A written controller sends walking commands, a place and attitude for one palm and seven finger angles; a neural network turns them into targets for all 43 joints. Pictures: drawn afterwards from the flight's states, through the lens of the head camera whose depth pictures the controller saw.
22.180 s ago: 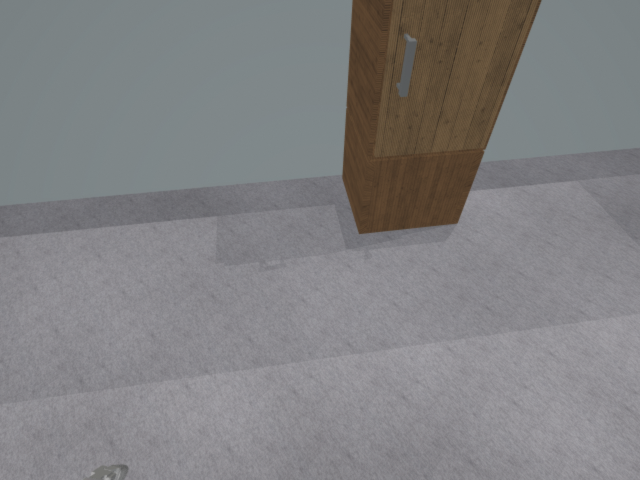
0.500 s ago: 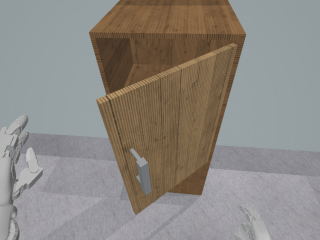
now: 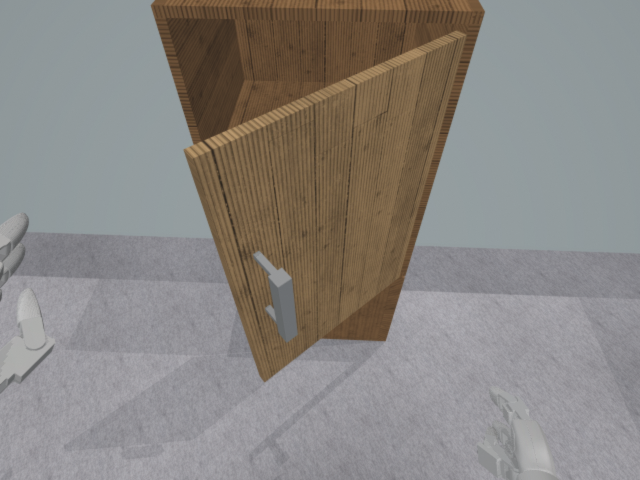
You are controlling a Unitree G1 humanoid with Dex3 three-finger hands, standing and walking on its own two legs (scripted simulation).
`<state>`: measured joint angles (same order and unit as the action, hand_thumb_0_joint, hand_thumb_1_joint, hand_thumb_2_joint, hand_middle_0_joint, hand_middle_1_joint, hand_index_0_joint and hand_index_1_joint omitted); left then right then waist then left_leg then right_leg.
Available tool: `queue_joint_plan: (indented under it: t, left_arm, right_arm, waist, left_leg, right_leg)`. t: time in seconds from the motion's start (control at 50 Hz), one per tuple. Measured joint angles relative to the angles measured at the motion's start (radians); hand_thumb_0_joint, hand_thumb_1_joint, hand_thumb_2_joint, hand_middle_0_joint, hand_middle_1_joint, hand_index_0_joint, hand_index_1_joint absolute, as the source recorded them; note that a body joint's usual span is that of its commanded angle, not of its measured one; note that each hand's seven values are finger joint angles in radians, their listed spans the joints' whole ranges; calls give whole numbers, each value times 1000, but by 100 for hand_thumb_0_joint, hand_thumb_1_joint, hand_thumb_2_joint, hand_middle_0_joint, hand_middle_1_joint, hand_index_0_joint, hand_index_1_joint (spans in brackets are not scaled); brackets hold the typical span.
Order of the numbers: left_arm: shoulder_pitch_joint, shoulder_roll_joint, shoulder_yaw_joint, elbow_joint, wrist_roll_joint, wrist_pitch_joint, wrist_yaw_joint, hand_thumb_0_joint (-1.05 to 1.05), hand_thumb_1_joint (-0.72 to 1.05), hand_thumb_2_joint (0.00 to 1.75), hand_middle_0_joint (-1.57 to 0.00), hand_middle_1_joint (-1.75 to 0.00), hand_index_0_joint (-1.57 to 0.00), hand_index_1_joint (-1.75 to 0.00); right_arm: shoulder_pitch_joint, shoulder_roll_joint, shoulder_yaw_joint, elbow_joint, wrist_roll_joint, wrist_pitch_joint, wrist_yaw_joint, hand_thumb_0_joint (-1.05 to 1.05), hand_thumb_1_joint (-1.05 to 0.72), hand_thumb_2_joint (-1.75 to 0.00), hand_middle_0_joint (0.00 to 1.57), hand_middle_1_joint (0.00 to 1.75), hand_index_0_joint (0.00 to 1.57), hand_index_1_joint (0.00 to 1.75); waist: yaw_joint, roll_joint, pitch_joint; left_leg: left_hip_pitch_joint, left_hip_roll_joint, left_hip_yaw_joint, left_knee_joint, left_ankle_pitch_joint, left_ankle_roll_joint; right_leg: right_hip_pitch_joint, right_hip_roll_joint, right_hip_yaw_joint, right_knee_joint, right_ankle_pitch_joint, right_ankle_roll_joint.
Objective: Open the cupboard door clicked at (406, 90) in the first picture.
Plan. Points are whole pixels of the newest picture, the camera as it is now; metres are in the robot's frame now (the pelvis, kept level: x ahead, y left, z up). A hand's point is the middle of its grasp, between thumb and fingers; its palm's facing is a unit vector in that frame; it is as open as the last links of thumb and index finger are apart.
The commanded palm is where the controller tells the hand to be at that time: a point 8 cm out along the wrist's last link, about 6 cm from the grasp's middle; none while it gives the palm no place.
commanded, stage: step back with the hand held close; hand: left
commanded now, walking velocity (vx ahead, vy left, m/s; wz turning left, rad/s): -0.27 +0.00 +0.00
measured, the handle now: (275, 298) +0.35 +0.10 -0.01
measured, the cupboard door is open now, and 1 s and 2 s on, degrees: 42 42 42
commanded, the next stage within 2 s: stop stepping back and stand still in 0.82 s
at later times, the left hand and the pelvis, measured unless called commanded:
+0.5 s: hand out of the picture +0.13 +0.27 +0.17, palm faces +0.44 -0.73 -0.51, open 7.4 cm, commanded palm +0.06 +0.31 +0.18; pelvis -0.07 +0.00 -0.02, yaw +2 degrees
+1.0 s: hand out of the picture +0.04 +0.27 +0.18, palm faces +0.49 -0.77 -0.40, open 7.4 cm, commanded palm -0.03 +0.30 +0.18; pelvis -0.16 -0.01 +0.00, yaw +2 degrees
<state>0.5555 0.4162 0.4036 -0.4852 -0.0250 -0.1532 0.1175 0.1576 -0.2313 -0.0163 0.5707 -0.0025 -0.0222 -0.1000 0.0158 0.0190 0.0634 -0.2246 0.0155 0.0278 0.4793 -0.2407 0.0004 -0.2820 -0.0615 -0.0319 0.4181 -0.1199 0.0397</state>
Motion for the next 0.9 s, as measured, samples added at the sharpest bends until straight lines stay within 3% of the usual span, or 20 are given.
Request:
queue_joint_plan:
  t: [0.26, 0.42, 0.52, 0.6, 0.7, 0.72, 0.74, 0.78, 0.84, 0.9]
  left_arm:
    - [-29, -6, 36, -35, 33, -51, 23, 1, 89, 90, -21, -31, -21, -30]
    - [-35, -8, 36, -55, 21, -70, 38, 1, 89, 90, -21, -31, -21, -30]
    - [-39, 31, 58, -51, 35, -78, 33, 1, 89, 90, -22, -31, -21, -30]
    - [-40, 32, 89, -43, 41, -98, 25, 1, 89, 90, -22, -31, -21, -30]
    - [-26, 7, 37, -75, 20, -77, 22, 1, 89, 90, -21, -31, -21, -30]
    - [-18, 10, 32, -87, 18, -71, 21, 1, 89, 90, -21, -31, -21, -30]
    - [-17, 18, 31, -96, 16, -67, 21, 1, 89, 90, -22, -31, -21, -30]
    - [-32, 35, 40, -89, 21, -69, 17, 1, 89, 90, -22, -31, -21, -30]
    - [-34, 43, 55, -83, 18, -60, 20, 1, 89, 90, -22, -31, -21, -30]
    - [-21, 31, 59, -105, 1, -53, 40, 2, 89, 90, -22, -31, -21, -30]
  right_arm:
    - [44, 19, 19, -14, 2, -44, 10, 1, -91, -90, 20, 30, 21, 30]
    - [48, 11, 16, 21, -3, -62, 6, 1, -91, -90, 20, 30, 21, 30]
    - [66, 25, 8, 18, 0, -75, 0, 1, -91, -90, 20, 30, 21, 30]
    - [55, 26, 6, 24, -6, -89, 14, 1, -91, -90, 20, 30, 21, 30]
    - [-5, 13, -10, 63, -4, -73, 25, 1, -91, -90, 20, 30, 21, 30]
    - [-8, 13, -10, 62, -3, -67, 23, 1, -91, -90, 20, 30, 21, 30]
    - [-13, 13, -11, 56, -3, -65, 19, 1, -91, -90, 20, 30, 21, 30]
    - [-29, 23, -15, 50, -11, -70, 11, 1, -91, -90, 20, 30, 21, 30]
    - [-25, 51, -15, 53, -20, -101, 18, 1, -91, -90, 20, 30, 21, 30]
    - [-16, 73, 3, 68, -21, -131, 33, 1, -91, -90, 20, 30, 21, 30]
  waist:
    - [-3, -21, 9]
    - [-9, -25, 9]
    - [-37, -27, 14]
    - [-25, -21, 4]
    - [-15, -29, 11]
    - [-16, -35, 3]
    - [-20, -41, 2]
    - [-14, -47, 23]
    - [-7, -31, 17]
    - [20, -31, -21]
  left_leg:
    - [-116, 0, -18, 123, -2, 12]
    - [-166, 1, -26, 160, -17, 10]
    - [-174, -8, -57, 143, 47, 10]
    - [-222, 6, -56, 172, 37, 12]
    - [-222, -22, -36, 242, -91, -7]
    - [-193, -26, -25, 197, -84, -5]
    - [-186, -31, -23, 146, 9, 9]
    - [-195, -32, -25, 134, 73, 40]
    - [-186, -9, -49, 70, 102, 50]
    - [-177, 18, -43, -20, 162, 40]
  right_leg:
    - [-91, 2, -4, 85, 15, -4]
    - [-126, 9, -2, 92, 13, -9]
    - [-116, 59, 43, 195, -18, -7]
    - [-99, 89, 72, 190, -111, -19]
    - [-109, 76, 80, 142, -40, -10]
    - [-116, 73, 80, 134, -31, -5]
    - [-128, 68, 78, 136, -25, -3]
    - [-167, 88, 91, 267, -133, -6]
    - [-181, 152, 88, 559, -278, -21]
    - [-117, 154, 54, 604, -341, -25]
